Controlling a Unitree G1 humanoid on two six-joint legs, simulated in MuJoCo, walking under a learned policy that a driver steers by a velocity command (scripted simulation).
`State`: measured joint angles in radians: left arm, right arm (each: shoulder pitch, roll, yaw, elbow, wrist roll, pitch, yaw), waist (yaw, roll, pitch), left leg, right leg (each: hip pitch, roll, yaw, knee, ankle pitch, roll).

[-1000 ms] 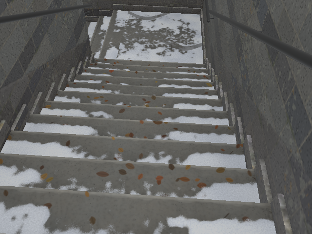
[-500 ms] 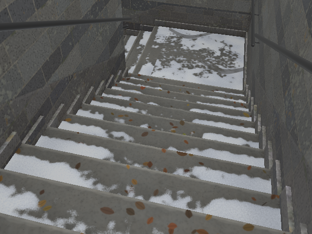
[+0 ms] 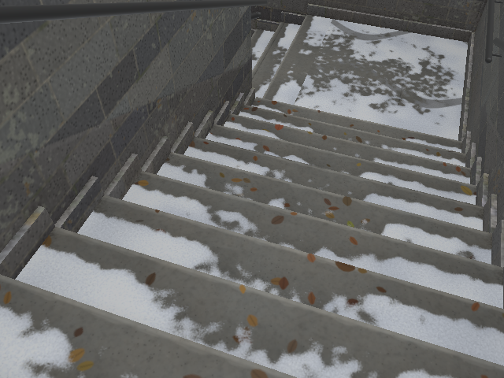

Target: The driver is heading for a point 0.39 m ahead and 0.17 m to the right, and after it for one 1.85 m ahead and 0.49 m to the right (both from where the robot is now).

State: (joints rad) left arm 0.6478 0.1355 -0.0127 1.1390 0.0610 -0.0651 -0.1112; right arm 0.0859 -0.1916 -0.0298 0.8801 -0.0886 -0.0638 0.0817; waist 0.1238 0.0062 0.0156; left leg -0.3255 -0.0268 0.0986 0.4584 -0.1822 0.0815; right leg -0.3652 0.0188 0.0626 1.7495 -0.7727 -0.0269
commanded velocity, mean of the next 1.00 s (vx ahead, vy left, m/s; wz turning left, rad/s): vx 0.50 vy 0.00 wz -0.39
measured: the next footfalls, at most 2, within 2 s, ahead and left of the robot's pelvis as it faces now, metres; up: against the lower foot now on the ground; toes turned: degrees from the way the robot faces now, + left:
right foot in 0.52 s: +0.36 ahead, -0.26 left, -0.15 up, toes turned -23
left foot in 0.98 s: +0.70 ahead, -0.13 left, -0.30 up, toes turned -21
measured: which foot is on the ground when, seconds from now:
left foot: down 0.00-0.54, up 0.56-0.96, down 0.98-1.00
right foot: up 0.00-0.50, down 0.52-1.00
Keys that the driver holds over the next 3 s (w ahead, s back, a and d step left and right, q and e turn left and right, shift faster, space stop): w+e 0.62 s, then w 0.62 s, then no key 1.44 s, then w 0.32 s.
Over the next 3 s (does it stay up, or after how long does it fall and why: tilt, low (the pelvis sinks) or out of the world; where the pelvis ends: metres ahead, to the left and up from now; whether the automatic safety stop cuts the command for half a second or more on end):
stays up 1.00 -0.34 -0.46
